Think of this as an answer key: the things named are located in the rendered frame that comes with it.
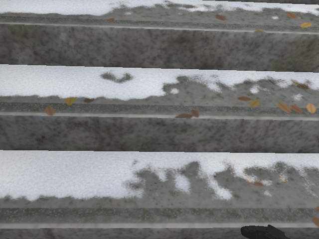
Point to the robot right hand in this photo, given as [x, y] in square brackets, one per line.
[262, 232]

